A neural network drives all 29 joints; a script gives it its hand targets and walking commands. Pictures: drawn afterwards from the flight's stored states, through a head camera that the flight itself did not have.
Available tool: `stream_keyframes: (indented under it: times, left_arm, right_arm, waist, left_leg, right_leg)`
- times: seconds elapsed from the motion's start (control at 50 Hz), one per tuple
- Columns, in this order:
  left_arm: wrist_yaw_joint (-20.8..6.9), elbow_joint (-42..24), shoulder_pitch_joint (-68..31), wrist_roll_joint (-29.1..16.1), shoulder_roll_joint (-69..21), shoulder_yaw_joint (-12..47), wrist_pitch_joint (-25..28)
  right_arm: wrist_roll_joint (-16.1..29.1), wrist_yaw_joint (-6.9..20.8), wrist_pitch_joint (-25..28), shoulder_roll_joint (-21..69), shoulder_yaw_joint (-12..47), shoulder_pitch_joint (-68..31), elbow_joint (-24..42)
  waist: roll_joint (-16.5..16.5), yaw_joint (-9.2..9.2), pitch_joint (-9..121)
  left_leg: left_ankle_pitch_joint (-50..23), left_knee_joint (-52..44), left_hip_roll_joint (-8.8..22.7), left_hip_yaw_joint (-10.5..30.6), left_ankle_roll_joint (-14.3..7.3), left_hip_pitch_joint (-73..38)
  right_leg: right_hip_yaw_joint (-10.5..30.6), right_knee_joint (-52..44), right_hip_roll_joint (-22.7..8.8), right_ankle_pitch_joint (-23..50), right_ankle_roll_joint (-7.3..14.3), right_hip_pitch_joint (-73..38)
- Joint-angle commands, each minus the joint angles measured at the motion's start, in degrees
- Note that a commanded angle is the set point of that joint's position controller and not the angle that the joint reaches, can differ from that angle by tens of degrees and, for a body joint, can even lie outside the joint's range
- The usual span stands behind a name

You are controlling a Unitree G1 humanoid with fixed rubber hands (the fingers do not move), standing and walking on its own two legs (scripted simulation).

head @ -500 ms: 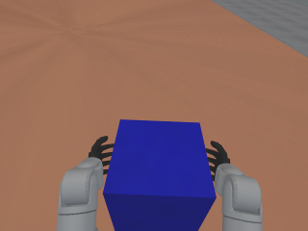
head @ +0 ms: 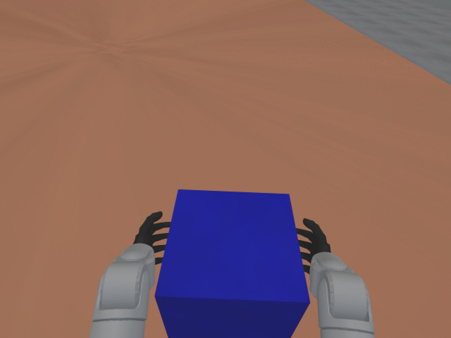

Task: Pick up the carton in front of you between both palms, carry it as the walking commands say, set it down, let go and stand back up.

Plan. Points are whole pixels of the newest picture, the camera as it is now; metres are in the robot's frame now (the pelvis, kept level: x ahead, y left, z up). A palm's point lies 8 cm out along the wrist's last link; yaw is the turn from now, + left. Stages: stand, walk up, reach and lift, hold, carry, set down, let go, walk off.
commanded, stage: carry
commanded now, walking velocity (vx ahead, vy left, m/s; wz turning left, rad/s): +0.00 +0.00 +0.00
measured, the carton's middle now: (230, 274) +0.27 +0.00 -0.02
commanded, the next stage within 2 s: hold in 0.58 s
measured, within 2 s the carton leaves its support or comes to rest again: neither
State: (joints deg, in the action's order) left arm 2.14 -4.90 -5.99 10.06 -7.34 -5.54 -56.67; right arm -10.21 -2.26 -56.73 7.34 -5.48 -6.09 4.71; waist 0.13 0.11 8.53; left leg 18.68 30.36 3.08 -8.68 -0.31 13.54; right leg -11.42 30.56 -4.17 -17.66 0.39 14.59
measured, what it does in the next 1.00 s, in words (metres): shifts its weight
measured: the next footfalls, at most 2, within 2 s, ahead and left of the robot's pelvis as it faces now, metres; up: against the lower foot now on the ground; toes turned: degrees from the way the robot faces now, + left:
none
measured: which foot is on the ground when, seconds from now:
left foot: down 0.00-1.00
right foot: down 0.00-1.00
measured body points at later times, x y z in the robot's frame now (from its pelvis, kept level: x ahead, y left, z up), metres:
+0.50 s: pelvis -0.03 +0.00 +0.00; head -0.05 +0.00 +0.45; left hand +0.27 +0.15 +0.04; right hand +0.27 -0.15 +0.04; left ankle -0.03 +0.11 -0.73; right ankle -0.02 -0.10 -0.73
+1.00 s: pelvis -0.07 +0.00 +0.01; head -0.10 +0.00 +0.45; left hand +0.23 +0.15 +0.04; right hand +0.23 -0.15 +0.04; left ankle -0.03 +0.11 -0.73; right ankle -0.02 -0.11 -0.73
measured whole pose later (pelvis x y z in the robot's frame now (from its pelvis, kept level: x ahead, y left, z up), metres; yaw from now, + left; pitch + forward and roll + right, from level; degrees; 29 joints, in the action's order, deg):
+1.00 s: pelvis -0.07 +0.00 +0.01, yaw +1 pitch -9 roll +0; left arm -0.3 13.2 -14.5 15.4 -8.6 -11.9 -41.3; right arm -15.6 -0.2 -41.9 8.5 -11.5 -14.2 -12.6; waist 0.4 -0.1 -4.6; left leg 11.4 24.5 0.7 -3.2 -1.0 3.9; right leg -3.9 24.2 -0.9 -10.3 0.9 4.7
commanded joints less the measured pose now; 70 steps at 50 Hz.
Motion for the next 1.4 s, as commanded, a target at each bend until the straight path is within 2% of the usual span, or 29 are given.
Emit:
stream_keyframes:
  times: [0.0, 0.16, 0.26, 0.32, 0.4, 0.56, 0.58, 0.6, 0.62, 0.64, 0.66, 0.68, 0.7, 0.8, 0.92, 0.96, 1.02, 1.06, 1.08, 1.12, 1.2, 1.26, 1.32, 1.38]
  left_arm:
    - [-11.94, -0.84, -25.13, -14.43, -45.08, 31.96, 4.82]
    - [-12.31, 10.40, -29.98, -8.69, -46.15, 23.84, 14.98]
    - [-13.15, 14.72, -33.00, -7.57, -50.00, 22.87, 19.81]
    - [-13.49, 14.48, -32.95, -8.21, -51.73, 24.24, 20.25]
    - [-13.50, 11.30, -31.00, -10.27, -52.33, 27.31, 18.15]
    - [-13.32, 10.27, -30.36, -10.21, -50.43, 26.96, 16.41]
    - [-13.72, 9.84, -24.99, -9.92, -51.53, 25.89, 15.92]
    - [-13.41, 7.34, -26.84, -9.71, -51.32, 25.81, 16.79]
    - [-13.48, 7.41, -26.52, -9.26, -50.03, 25.34, 16.75]
    - [-13.40, 7.51, -26.67, -8.82, -50.21, 25.55, 16.86]
    - [-13.21, 8.53, -27.04, -8.46, -49.94, 25.08, 16.91]
    - [-13.04, 8.84, -27.02, -8.35, -49.59, 25.04, 17.11]
    - [-12.88, 8.90, -27.44, -8.52, -49.79, 25.17, 17.30]
    - [-12.97, 10.03, -28.49, -8.31, -49.60, 24.40, 17.51]
    - [-14.14, 12.57, -31.83, -7.83, -51.14, 23.12, 17.33]
    - [-14.67, 15.33, -36.55, -6.98, -51.41, 21.03, 17.77]
    - [-15.84, 22.79, -44.79, -4.86, -52.54, 16.41, 19.46]
    - [-16.55, 29.61, -51.32, -2.47, -52.75, 11.84, 21.29]
    - [-16.59, 32.77, -54.11, -1.04, -52.25, 9.16, 22.12]
    - [-16.09, 38.28, -59.32, 2.45, -50.41, 2.73, 23.87]
    - [-13.59, 44.10, -60.00, 9.91, -42.60, -9.99, 25.89]
    - [-12.09, 45.22, -58.64, 13.63, -35.77, -15.68, 27.78]
    - [-11.51, 44.96, -59.00, 14.35, -31.91, -16.39, 31.35]
    - [-11.45, 44.66, -59.67, 11.99, -33.68, -12.90, 36.42]
  right_arm:
    - [14.24, 11.89, 5.00, 44.90, 31.52, -25.31, 0.98]
    - [8.69, 12.43, 15.08, 45.91, 23.66, -30.34, -10.16]
    - [7.65, 13.29, 19.92, 49.65, 22.69, -33.39, -14.59]
    - [8.25, 13.60, 20.38, 51.31, 24.05, -33.35, -14.29]
    - [10.39, 13.55, 18.25, 52.00, 27.24, -31.33, -10.94]
    - [10.32, 13.27, 16.48, 50.27, 26.90, -30.54, -9.79]
    - [10.28, 13.54, 15.98, 51.86, 26.56, -25.09, -8.53]
    - [10.24, 13.39, 16.64, 51.06, 26.85, -27.33, -6.36]
    - [9.10, 13.20, 16.47, 49.73, 25.83, -26.45, -6.56]
    - [8.81, 13.27, 16.63, 49.36, 25.54, -26.42, -6.92]
    - [9.21, 13.52, 16.85, 49.58, 25.90, -27.90, -6.68]
    - [9.63, 13.59, 16.99, 49.74, 26.39, -28.41, -6.76]
    - [9.87, 13.44, 17.10, 50.02, 26.79, -28.83, -7.05]
    - [8.45, 13.04, 17.21, 49.42, 24.84, -28.38, -8.97]
    - [8.04, 14.02, 17.09, 50.76, 23.46, -31.41, -11.49]
    - [7.39, 14.57, 17.43, 50.95, 21.73, -36.33, -14.01]
    - [5.87, 16.04, 19.02, 51.90, 17.64, -45.52, -20.89]
    - [4.03, 17.02, 20.70, 52.44, 13.35, -52.54, -27.52]
    - [2.86, 17.03, 21.53, 52.83, 10.72, -55.11, -31.20]
    - [0.11, 16.52, 23.37, 52.22, 4.71, -60.02, -37.29]
    - [-8.34, 13.69, 25.56, 43.74, -8.84, -60.63, -44.51]
    - [-12.81, 11.96, 27.88, 36.01, -15.88, -58.77, -46.98]
    - [-13.54, 11.01, 31.76, 32.76, -17.15, -58.34, -47.30]
    - [-12.21, 10.48, 36.87, 33.91, -13.71, -58.73, -46.60]
  waist:
    - [0.08, -0.10, 7.76]
    - [0.06, 0.00, 8.34]
    - [0.01, -0.01, 10.05]
    - [-0.03, -0.03, 11.17]
    - [-0.04, -0.04, 11.90]
    - [-0.08, -0.09, 10.25]
    - [1.03, -0.03, 2.66]
    - [0.68, -0.23, 6.27]
    - [-0.78, -0.75, 6.17]
    - [0.24, -0.28, 5.44]
    - [1.50, -0.17, 6.26]
    - [0.01, 0.05, 5.01]
    - [-0.14, 0.35, 5.67]
    - [-0.14, -0.34, 2.51]
    - [0.09, -0.42, -0.44]
    - [0.13, -0.19, -2.01]
    - [0.71, -0.08, -3.05]
    - [0.51, 0.15, -3.65]
    - [-1.10, 0.26, -4.85]
    - [-1.85, 1.01, -6.33]
    - [-0.88, 1.28, -8.66]
    - [0.58, 0.73, -7.35]
    - [0.97, 0.35, -3.41]
    - [0.51, -0.29, 2.60]
  left_leg:
    - [-17.73, -4.80, 6.33, 5.75, -0.58, -1.43]
    - [-13.23, -6.12, 6.22, 5.97, -0.70, -0.69]
    - [-12.55, -6.07, 6.12, 6.06, -0.88, -1.02]
    - [-13.10, -5.79, 6.15, 6.10, -0.97, -1.35]
    - [-14.54, -5.35, 6.23, 6.05, -0.98, -1.53]
    - [-14.37, -5.36, 6.27, 6.07, -0.76, -0.33]
    - [-26.86, -8.41, -7.47, 13.68, -1.44, -7.19]
    - [-29.86, -8.16, -7.20, 14.99, -1.47, -8.45]
    - [-27.76, -8.41, -6.60, 15.13, -1.38, -9.32]
    - [-29.31, -8.48, -7.11, 14.68, -1.03, -10.81]
    - [-25.11, -9.42, -7.16, 14.51, -1.02, -12.54]
    - [-25.65, -9.18, -7.35, 14.71, -1.10, -13.28]
    - [-24.99, -9.19, -7.47, 14.66, -1.02, -12.83]
    - [-18.10, -10.30, -6.94, 14.51, -1.43, -11.24]
    - [-9.36, -11.13, -6.40, 14.35, -1.86, -8.76]
    - [-4.07, -11.06, -6.15, 14.12, -2.26, -7.02]
    - [4.76, -9.90, -5.85, 13.72, -2.96, -5.23]
    - [8.83, -8.44, -5.67, 14.00, -3.26, -4.41]
    - [7.78, -6.86, -6.11, 14.07, -3.12, -5.73]
    - [10.99, -5.14, -6.18, 13.87, -3.01, -3.51]
    - [11.24, -2.73, -6.21, 13.40, -2.69, 2.64]
    - [9.73, 0.17, -7.04, 12.54, -1.98, 7.02]
    - [6.26, 4.97, -7.84, 11.89, -1.48, 13.37]
    - [0.21, 9.86, -8.84, 11.71, -1.13, 18.14]
  right_leg:
    - [6.19, -4.60, -5.98, 16.18, 0.17, -3.93]
    - [6.55, -6.07, -5.97, 12.55, 0.47, -3.55]
    - [6.72, -6.16, -5.99, 12.02, 0.69, -3.83]
    - [6.70, -5.88, -6.04, 12.37, 0.67, -4.01]
    - [6.62, -5.43, -6.08, 13.50, 0.47, -4.06]
    - [6.78, -5.40, -5.98, 13.61, 0.33, -3.24]
    - [15.11, -8.08, 8.44, 27.58, 1.43, -13.67]
    - [16.65, -7.51, 7.66, 32.55, 1.70, -16.80]
    - [16.70, -7.81, 8.05, 29.70, 1.57, -17.66]
    - [16.89, -8.04, 8.01, 31.29, 1.27, -16.45]
    - [16.82, -8.43, 7.98, 27.04, 0.94, -16.17]
    - [16.75, -8.70, 8.29, 26.17, 0.64, -14.32]
    - [16.87, -9.03, 8.36, 25.28, 0.62, -15.96]
    - [16.74, -9.89, 8.06, 18.29, 1.18, -15.30]
    - [16.63, -10.50, 7.53, 9.52, 1.63, -13.98]
    - [16.37, -10.13, 7.36, 4.27, 1.86, -12.84]
    - [16.22, -8.61, 7.08, -4.72, 1.97, -10.55]
    - [16.81, -7.73, 6.86, -9.93, 1.90, -8.30]
    - [17.13, -7.86, 6.61, -10.96, 1.89, -5.04]
    - [17.54, -6.86, 6.52, -14.76, 2.23, -3.23]
    - [16.09, -2.69, 7.86, -12.91, 2.35, -0.37]
    - [15.32, 0.35, 8.47, -10.12, 2.39, 3.95]
    - [15.13, 4.86, 8.92, -6.14, 2.30, 9.47]
    - [15.06, 9.23, 9.73, -0.74, 2.11, 14.29]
